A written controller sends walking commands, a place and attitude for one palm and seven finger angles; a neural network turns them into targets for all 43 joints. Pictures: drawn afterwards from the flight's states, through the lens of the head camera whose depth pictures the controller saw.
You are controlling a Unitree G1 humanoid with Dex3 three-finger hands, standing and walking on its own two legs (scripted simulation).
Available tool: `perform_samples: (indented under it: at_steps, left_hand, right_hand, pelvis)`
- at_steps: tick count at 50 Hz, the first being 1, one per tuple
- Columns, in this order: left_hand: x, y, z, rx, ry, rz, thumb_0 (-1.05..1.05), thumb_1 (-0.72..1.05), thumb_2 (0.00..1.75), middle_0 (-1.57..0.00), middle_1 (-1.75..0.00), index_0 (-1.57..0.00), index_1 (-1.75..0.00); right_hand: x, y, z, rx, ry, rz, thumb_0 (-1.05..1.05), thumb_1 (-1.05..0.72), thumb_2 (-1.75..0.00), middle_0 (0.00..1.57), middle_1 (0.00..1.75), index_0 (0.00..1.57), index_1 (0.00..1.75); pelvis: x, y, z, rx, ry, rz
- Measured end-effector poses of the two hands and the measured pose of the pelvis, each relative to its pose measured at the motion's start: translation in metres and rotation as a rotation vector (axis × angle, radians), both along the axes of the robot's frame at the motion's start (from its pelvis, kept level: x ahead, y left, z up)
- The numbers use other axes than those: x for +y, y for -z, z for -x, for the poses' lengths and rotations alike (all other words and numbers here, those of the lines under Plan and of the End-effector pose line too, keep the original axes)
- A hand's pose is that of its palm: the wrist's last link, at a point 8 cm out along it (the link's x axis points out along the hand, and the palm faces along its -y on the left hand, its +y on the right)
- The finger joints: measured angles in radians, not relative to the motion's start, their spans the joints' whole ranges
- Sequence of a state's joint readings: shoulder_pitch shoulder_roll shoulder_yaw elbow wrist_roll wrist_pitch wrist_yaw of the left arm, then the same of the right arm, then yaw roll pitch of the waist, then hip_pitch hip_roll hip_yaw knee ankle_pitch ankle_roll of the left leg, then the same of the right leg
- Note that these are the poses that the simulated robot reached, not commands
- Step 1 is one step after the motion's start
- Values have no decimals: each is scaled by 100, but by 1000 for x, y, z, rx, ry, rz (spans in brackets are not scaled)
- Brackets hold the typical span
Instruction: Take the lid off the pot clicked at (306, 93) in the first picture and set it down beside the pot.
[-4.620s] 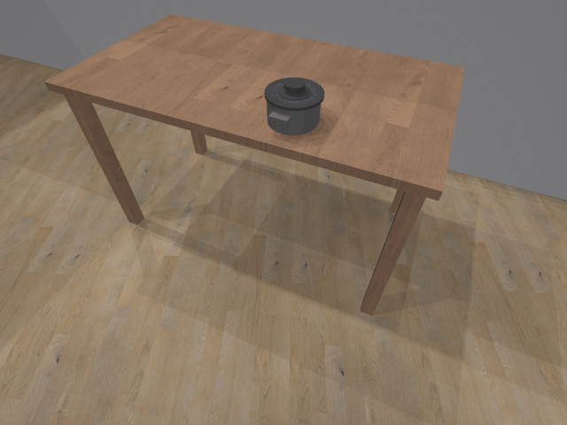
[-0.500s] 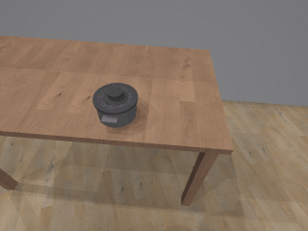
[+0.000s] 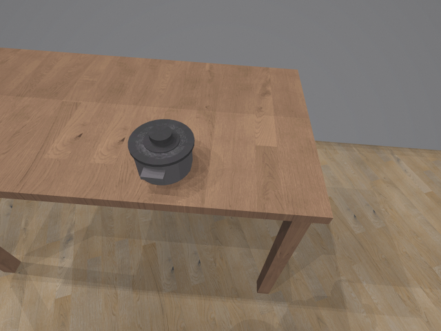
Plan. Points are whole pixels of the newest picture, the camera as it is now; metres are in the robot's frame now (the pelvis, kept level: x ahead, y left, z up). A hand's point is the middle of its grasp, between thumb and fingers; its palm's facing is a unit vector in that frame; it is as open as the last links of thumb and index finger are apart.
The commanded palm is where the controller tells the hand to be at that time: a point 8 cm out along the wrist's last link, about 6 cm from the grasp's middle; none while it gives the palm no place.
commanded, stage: lift the closed hand beside the body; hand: left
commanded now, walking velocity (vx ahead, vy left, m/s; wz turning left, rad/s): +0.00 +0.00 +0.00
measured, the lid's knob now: (160, 134) +0.51 +0.18 +0.04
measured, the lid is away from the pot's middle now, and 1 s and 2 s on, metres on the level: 0.00 0.00 0.00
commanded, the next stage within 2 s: raise the hand higher, near the body in 0.68 s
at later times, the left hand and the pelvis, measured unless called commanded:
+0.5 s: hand out of the picture +0.11 +0.20 -0.05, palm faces +0.20 -0.94 -0.26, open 4.1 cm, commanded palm +0.07 +0.25 -0.02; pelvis -0.02 -0.01 -0.01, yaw +1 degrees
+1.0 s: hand out of the picture +0.11 +0.22 +0.00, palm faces +0.25 -0.89 -0.37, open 3.1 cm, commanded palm +0.07 +0.26 +0.04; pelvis -0.01 -0.01 +0.00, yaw +1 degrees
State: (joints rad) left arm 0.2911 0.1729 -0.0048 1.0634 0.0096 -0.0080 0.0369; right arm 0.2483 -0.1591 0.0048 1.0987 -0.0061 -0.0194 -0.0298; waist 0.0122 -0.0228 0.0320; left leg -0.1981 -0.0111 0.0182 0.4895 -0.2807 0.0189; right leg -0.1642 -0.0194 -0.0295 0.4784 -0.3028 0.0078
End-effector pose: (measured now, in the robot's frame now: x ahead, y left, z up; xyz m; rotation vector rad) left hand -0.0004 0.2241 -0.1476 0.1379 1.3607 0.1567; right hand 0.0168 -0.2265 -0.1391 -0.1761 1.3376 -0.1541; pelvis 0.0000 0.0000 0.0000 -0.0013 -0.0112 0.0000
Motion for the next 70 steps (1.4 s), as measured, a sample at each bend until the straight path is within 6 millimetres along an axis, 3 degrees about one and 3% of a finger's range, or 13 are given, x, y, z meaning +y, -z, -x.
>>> perform_samples:
  at_steps: [4, 6, 10, 13, 19, 24, 29, 35, 41, 46, 57, 70]
  left_hand:
    - [-1, 0, 0, 1, 3, -6, 0, 91, 89, -20, -30, -20, -30]
    - [5, -17, -23, -145, -48, -37, 1, 91, 89, -21, -31, -21, -31]
    - [13, -74, -83, -506, -8, -153, 1, 91, 89, -26, -37, -26, -37]
    - [15, -85, -103, -588, 30, -170, 1, 91, 89, -33, -45, -34, -45]
    - [11, -115, -100, -738, 71, -146, 1, 91, 89, -55, -68, -55, -68]
    - [16, -118, -82, -747, 17, -159, 1, 90, 89, -75, -91, -75, -91]
    - [21, -126, -71, -760, -28, -186, 1, 90, 89, -97, -114, -97, -114]
    - [28, -139, -70, -775, -30, -229, 2, 90, 89, -117, -136, -117, -136]
    - [36, -152, -73, -784, -4, -273, 2, 90, 89, -125, -146, -126, -146]
    - [40, -166, -79, -816, 22, -301, 2, 90, 89, -128, -149, -128, -149]
    - [44, -194, -91, -932, 44, -331, 2, 90, 89, -129, -150, -129, -150]
    - [48, -231, -107, -1081, 54, -374, 2, 90, 89, -129, -150, -130, -150]
  right_hand:
    - [-1, 0, 1, 6, 1, 0, 1, -92, -90, 20, 30, 20, 30]
    - [-2, -3, -7, -68, -13, 6, 1, -92, -90, 20, 30, 20, 30]
    - [-3, -16, -48, -316, -69, 6, 1, -92, -90, 20, 30, 20, 30]
    - [-5, -31, -88, -473, -85, -7, 2, -91, -90, 20, 30, 20, 30]
    - [-6, -84, -158, -772, -147, 23, 1, -91, -90, 20, 30, 20, 30]
    - [-4, -107, -185, -852, -207, 56, 1, -91, -90, 20, 30, 20, 30]
    - [3, -103, -185, -827, -233, 54, 1, -90, -90, 20, 30, 20, 30]
    - [12, -79, -163, -730, -216, 16, 1, -90, -90, 20, 30, 20, 30]
    - [13, -59, -139, -640, -180, -4, 1, -90, -90, 20, 30, 20, 30]
    - [8, -53, -131, -619, -159, 3, 2, -90, -90, 20, 30, 20, 30]
    - [0, -70, -155, -698, -155, 39, 2, -90, -90, 20, 30, 20, 30]
    - [21, -80, -178, -749, -215, -6, 1, -90, -90, 20, 30, 20, 30]
  pelvis:
    - [0, 0, 0, 3, 0, 6]
    - [1, 1, 2, -5, 0, 9]
    - [4, 0, 5, -8, -22, 1]
    - [2, 1, 12, 16, -23, -2]
    - [-5, 4, 19, 20, -12, 4]
    - [-9, 5, 23, 12, -24, 9]
    - [-11, 5, 21, -3, -35, 12]
    - [-11, 3, 17, -19, -35, 10]
    - [-10, 2, 14, -25, -27, 7]
    - [-8, 1, 11, -28, -22, 6]
    - [-4, -1, 5, -41, -12, 6]
    - [-1, -2, 1, -55, -15, 5]
